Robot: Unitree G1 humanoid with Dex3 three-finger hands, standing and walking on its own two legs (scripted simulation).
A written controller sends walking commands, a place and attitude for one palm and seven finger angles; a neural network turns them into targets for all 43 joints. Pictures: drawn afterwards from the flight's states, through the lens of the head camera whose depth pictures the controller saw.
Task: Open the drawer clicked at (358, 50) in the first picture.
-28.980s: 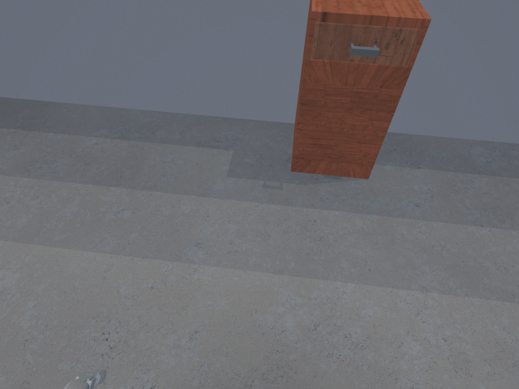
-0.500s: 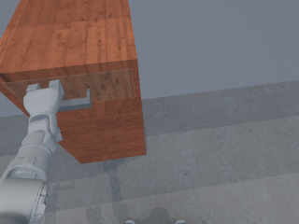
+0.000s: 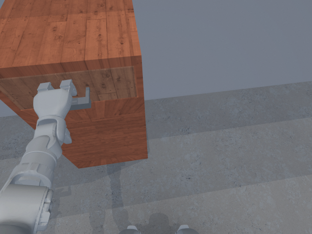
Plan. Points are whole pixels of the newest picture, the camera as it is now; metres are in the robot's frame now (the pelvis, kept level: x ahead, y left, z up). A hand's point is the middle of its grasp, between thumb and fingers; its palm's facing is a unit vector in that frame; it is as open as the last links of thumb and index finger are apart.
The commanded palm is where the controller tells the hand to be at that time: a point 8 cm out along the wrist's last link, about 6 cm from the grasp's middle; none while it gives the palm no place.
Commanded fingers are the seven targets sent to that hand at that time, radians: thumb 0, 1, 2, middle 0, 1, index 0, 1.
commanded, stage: lower the fingers behind the handle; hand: left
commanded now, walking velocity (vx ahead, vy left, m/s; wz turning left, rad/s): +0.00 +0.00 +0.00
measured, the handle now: (72, 98) +0.50 +0.26 +0.00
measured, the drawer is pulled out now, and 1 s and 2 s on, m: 0.00 0.00 0.03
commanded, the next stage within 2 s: close the thumb around the handle in 0.78 s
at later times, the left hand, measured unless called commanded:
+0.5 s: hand (61, 114) +0.44 +0.28 +0.00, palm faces -0.03 +0.02 -1.00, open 13.8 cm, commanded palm +0.42 +0.26 +0.03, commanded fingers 0.00 -0.50 0.30 -0.30 -1.20 -0.30 -1.20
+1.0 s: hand (64, 118) +0.44 +0.28 -0.02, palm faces -0.05 -0.03 -1.00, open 13.6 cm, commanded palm +0.42 +0.26 +0.03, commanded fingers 0.00 -0.11 0.47 -0.33 -1.24 -0.33 -1.24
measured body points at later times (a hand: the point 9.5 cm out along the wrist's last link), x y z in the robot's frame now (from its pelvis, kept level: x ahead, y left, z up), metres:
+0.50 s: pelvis -0.01 -0.01 -0.01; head +0.09 +0.00 +0.42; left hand +0.43 +0.27 +0.05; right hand +0.03 -0.28 -0.14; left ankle -0.01 +0.09 -0.69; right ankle +0.00 -0.12 -0.69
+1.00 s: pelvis +0.00 +0.00 -0.01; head +0.11 +0.01 +0.42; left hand +0.44 +0.28 +0.03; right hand +0.03 -0.27 -0.14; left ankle -0.01 +0.09 -0.69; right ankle +0.00 -0.12 -0.69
